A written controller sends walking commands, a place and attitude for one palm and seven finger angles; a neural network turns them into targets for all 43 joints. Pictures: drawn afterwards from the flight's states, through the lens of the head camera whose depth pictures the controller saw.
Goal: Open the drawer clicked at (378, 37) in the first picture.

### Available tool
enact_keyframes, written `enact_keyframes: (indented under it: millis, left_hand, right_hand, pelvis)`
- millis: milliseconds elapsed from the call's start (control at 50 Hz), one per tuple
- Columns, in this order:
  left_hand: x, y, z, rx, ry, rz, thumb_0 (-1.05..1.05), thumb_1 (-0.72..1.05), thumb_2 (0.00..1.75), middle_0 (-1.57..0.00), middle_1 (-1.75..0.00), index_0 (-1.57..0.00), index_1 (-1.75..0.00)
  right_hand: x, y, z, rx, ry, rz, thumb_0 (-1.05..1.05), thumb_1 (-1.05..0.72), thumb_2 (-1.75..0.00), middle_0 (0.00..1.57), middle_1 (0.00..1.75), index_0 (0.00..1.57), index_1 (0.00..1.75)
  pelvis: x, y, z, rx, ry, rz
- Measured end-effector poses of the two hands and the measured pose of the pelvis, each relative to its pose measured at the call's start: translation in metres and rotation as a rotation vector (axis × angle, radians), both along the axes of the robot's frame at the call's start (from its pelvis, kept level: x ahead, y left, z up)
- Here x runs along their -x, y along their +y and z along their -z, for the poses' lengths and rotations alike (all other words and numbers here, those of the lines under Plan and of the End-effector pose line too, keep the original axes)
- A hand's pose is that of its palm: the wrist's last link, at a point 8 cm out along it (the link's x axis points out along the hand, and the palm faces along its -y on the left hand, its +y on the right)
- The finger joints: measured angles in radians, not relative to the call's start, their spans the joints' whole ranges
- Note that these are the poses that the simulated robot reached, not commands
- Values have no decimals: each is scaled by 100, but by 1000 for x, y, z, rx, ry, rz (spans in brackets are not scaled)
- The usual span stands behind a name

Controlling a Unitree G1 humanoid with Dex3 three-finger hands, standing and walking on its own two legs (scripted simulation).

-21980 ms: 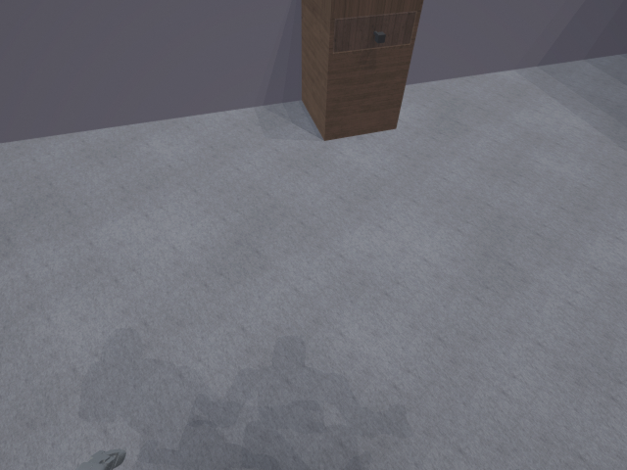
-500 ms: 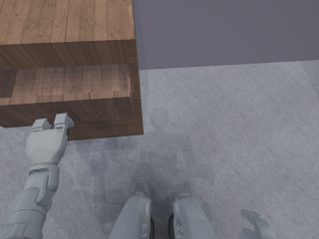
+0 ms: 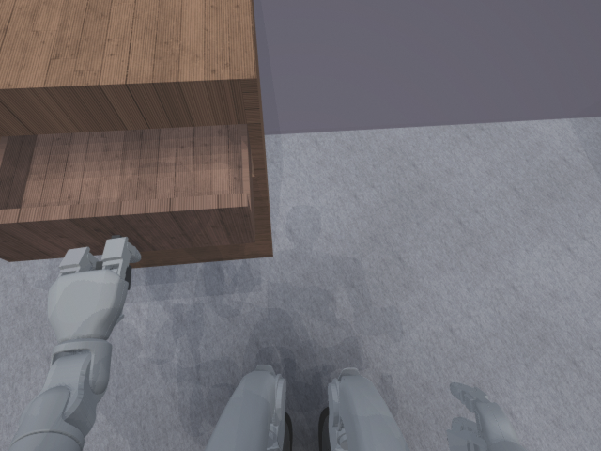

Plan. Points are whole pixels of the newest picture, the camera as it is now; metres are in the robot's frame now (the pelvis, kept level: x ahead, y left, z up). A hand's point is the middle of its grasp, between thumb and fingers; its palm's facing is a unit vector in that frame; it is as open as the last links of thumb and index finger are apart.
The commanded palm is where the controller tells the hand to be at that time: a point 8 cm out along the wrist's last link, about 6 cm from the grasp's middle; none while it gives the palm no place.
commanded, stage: pull the drawer open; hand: left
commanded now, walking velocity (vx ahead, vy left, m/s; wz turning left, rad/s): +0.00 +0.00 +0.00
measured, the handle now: (114, 263) +0.34 +0.29 -0.07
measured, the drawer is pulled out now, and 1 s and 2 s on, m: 0.13 0.20 0.25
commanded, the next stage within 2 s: none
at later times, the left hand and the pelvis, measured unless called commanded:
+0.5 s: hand (109, 329) +0.26 +0.28 -0.09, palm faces -0.07 -0.07 -1.00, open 7.1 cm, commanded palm +0.22 +0.28 -0.04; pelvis -0.01 +0.00 +0.00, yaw +1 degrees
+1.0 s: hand (105, 358) +0.22 +0.28 -0.09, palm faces -0.10 -0.08 -0.99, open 7.1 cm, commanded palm +0.19 +0.28 -0.04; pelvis -0.01 -0.01 +0.00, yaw +1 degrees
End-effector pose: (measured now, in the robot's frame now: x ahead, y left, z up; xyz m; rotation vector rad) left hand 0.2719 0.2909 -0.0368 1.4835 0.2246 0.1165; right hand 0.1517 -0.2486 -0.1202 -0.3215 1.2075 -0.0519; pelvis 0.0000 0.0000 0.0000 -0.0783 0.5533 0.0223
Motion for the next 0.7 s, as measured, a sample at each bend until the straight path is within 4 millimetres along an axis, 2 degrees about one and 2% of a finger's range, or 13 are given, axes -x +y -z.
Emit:
enact_keyframes:
  millis: [700]
  left_hand:
    - [46,-9,-3,-2,23,-19,4,61,69,-42,-135,-24,-135]
  right_hand:
    - [-15,8,-1,-26,-87,-32,1,-90,-90,20,30,21,30]
  pelvis:
    - [8,-4,2,-8,-21,-4]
